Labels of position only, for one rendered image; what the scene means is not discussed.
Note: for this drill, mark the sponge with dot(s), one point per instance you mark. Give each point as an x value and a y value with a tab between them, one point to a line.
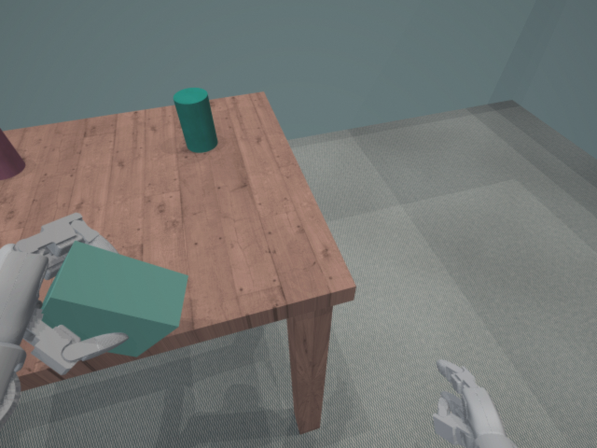
97	291

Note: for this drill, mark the left robot hand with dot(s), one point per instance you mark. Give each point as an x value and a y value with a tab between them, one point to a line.
23	267

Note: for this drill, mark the table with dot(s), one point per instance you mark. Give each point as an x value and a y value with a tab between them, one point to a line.
240	220

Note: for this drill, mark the right robot hand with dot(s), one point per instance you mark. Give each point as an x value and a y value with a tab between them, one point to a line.
461	421

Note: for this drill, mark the left robot forearm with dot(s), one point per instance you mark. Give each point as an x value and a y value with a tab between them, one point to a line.
12	358

